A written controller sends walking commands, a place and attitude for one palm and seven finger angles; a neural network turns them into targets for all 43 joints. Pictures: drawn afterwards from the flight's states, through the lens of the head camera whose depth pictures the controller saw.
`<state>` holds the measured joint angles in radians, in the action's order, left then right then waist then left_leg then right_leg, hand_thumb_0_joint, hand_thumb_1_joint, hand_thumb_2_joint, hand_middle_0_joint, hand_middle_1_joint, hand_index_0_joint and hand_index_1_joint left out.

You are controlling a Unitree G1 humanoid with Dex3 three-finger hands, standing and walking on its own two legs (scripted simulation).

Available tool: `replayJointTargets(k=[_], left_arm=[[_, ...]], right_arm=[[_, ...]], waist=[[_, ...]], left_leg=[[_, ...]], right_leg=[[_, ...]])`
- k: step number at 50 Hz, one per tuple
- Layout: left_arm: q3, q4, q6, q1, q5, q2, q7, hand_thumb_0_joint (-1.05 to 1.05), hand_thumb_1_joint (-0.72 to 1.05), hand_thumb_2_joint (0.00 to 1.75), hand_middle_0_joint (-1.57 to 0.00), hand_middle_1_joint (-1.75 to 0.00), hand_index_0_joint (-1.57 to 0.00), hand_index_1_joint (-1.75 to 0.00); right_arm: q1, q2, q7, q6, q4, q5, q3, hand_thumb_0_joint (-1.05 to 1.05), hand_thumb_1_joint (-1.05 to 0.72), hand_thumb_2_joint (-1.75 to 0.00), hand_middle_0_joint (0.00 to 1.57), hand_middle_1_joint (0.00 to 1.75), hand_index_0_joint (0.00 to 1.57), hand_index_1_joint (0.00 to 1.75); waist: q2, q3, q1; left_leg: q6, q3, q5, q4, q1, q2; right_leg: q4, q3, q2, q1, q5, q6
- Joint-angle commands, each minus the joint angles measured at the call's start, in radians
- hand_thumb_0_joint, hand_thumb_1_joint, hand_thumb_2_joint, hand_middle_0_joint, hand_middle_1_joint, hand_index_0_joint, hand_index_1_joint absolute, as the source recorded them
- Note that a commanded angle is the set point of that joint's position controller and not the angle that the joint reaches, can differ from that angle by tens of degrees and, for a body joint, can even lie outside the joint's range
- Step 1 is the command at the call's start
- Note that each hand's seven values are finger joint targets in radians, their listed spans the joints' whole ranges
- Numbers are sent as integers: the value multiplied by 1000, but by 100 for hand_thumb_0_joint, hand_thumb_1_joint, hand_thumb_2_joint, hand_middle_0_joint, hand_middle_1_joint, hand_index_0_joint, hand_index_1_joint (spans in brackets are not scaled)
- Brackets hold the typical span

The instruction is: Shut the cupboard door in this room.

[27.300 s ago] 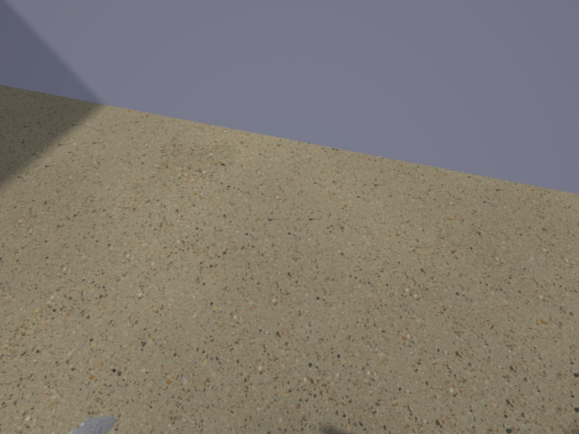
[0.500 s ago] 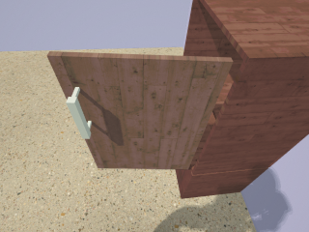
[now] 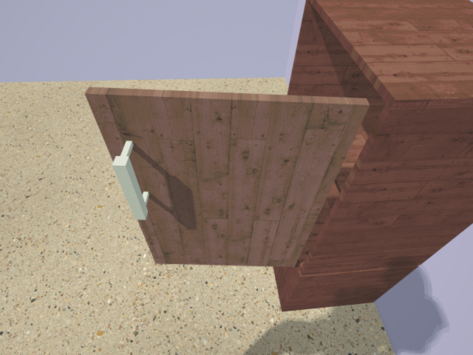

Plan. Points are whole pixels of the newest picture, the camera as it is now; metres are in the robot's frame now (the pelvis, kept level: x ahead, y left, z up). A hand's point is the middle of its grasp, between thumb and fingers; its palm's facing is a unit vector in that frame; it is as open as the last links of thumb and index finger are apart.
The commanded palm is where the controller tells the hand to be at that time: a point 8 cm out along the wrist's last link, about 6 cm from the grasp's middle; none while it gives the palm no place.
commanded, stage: look again from close up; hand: left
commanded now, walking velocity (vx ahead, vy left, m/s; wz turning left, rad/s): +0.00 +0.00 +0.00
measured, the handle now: (135, 182) +0.39 +0.22 +0.06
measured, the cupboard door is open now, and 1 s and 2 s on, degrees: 84 84 84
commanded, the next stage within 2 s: come to a stop and stand still in 0.44 s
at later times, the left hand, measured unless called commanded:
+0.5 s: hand out of the picture -0.01 +0.18 -0.18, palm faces +0.01 -0.98 -0.18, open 7.3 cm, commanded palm none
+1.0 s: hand out of the picture -0.05 +0.19 -0.18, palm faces +0.02 -0.98 -0.18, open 7.3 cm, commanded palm none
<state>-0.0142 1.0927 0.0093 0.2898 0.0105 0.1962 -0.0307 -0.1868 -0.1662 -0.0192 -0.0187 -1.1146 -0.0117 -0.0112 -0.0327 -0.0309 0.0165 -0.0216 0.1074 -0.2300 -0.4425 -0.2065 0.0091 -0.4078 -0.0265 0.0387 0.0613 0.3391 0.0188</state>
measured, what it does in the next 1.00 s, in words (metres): shifts its weight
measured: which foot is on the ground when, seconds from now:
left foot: down 0.00-1.00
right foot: down 0.00-1.00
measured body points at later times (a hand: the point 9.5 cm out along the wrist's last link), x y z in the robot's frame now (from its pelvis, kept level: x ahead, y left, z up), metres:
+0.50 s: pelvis -0.01 +0.01 +0.00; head +0.01 +0.02 +0.45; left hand -0.01 +0.23 -0.16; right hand +0.01 -0.22 -0.15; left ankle +0.00 +0.10 -0.74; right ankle -0.08 -0.13 -0.74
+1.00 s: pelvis -0.05 +0.02 -0.01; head -0.05 +0.03 +0.44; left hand -0.05 +0.24 -0.17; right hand -0.01 -0.22 -0.15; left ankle +0.00 +0.10 -0.74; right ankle -0.08 -0.13 -0.74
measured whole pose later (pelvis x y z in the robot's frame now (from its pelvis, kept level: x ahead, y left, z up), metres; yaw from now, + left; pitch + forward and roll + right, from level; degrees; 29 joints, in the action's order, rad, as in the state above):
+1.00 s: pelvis -0.05 +0.02 -0.01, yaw +1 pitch -1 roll +0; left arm -0.02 1.02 0.00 0.33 0.02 0.17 -0.03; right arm -0.25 -0.17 -0.01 0.00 -1.03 -0.02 0.01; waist -0.02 -0.02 0.00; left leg -0.05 0.10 -0.19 -0.51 -0.30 0.00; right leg -0.50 -0.03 0.05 0.16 0.32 0.03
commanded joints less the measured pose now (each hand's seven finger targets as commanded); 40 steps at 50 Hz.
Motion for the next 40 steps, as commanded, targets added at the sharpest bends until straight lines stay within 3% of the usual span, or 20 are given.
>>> replayJointTargets(k=[1, 14, 20, 23, 28, 29, 30, 31, 32, 33, 34, 35, 38, 40], left_arm=[[19, -25, 13, 69, 5, 104, -12, 0, 90, 90, -20, -30, -20, -30], [19, -14, 12, 70, 2, 100, -10, 0, 90, 90, -20, -30, -20, -30], [19, -13, 14, 77, 5, 92, -10, 0, 90, 90, -20, -30, -20, -30], [19, -9, 13, 77, 3, 90, -11, 0, 90, 90, -20, -30, -20, -30], [18, -6, 12, 81, 3, 85, -11, 0, 90, 90, -20, -30, -20, -30], [8, 1, 32, 94, 24, 71, -48, 0, 90, 90, -20, -30, -20, -30], [15, -4, 42, 130, 15, 96, -50, 0, 90, 90, -20, -30, -20, -30], [18, -23, 43, 144, 2, 101, -45, 0, 90, 90, -20, -30, -20, -30], [16, -31, 42, 119, 0, 81, -42, 0, 90, 90, -20, -30, -20, -30], [15, -44, 37, 112, -1, 70, -39, 0, 90, 90, -20, -30, -20, -30], [17, -54, 32, 99, -1, 66, -37, 0, 90, 90, -20, -30, -20, -30], [14, -62, 26, 95, 4, 62, -35, 0, 90, 90, -20, -30, -20, -30], [14, -79, 10, 74, 3, 64, -26, 0, 90, 90, -20, -30, -20, -30], [15, -88, 5, 72, 8, 67, -21, 0, 90, 90, -20, -30, -20, -30]], right_arm=[[-38, -127, -6, -11, 30, 2, 18, 0, -90, -90, 20, 30, 20, 30], [-63, -120, -5, -13, 12, 3, 16, 0, -90, -90, 20, 30, 20, 30], [-73, -111, -7, -14, 7, 4, 18, 0, -90, -90, 20, 30, 20, 30], [-79, -115, -7, -16, 6, 3, 17, 0, -90, -90, 20, 30, 20, 30], [-77, -113, -7, -15, 5, 3, 18, 0, -90, -90, 20, 30, 20, 30], [-64, -144, 0, -19, 67, 8, 23, 0, -90, -90, 20, 30, 20, 30], [-70, -109, -2, -29, 75, 2, 14, 0, -90, -90, 20, 30, 20, 30], [-136, -103, -6, -32, 80, -3, 22, 0, -90, -90, 20, 30, 20, 30], [-141, -111, -8, -29, 77, -1, 26, 0, -90, -90, 20, 30, 20, 30], [-133, -121, -9, -24, 87, 2, 32, 0, -90, -90, 20, 30, 20, 30], [-131, -126, -10, -19, 93, 3, 35, 0, -90, -90, 20, 30, 20, 30], [-110, -122, -10, -18, 98, -1, 32, 0, -90, -90, 20, 30, 20, 30], [-84, -118, -5, -2, 118, 2, 35, 0, -90, -90, 20, 30, 20, 30], [-72, -115, 1, 3, 126, -1, 38, 0, -90, -90, 20, 30, 20, 30]], waist=[[21, -9, -9], [35, -6, -8], [8, -24, -9], [36, -2, -10], [34, -20, -10], [105, -54, -22], [133, 5, -22], [79, 103, -27], [28, 166, -33], [16, 161, -31], [24, 145, -33], [47, 86, -22], [3, -38, -26], [44, -92, -22]], left_leg=[[-19, -106, 258, 60, 92, 104], [-19, -110, 222, 81, 91, 104], [-20, -111, 221, 83, 83, 102], [-20, -111, 237, 84, 94, 104], [-20, -114, 207, 94, 89, 104], [8, -117, 480, -96, 41, 123], [14, -114, 633, -114, 52, 97], [1, -115, 491, -106, 68, 105], [-9, -128, 501, -106, 87, 111], [-16, -130, 488, -104, 95, 117], [-20, -137, 464, -93, 82, 118], [-21, -132, 465, -91, 57, 112], [-22, -144, 171, -19, -25, 98], [-21, -155, 7, 35, -68, 89]], right_leg=[[64, 62, 74, 107, -288, -32], [78, 62, 76, 104, -228, -32], [83, 62, 72, 108, -237, -32], [79, 61, 75, 102, -232, -32], [85, 63, 74, 116, -203, -31], [50, 88, 86, 182, -387, -26], [9, 75, 104, 104, -689, -46], [-46, 67, 105, 35, -605, -62], [-67, 49, 90, 16, -567, -63], [-66, 42, 78, 37, -492, -60], [-63, 38, 69, 57, -404, -59], [-56, 41, 63, 84, -387, -58], [-15, 51, 51, 160, -149, -56], [9, 58, 43, 197, -39, -58]])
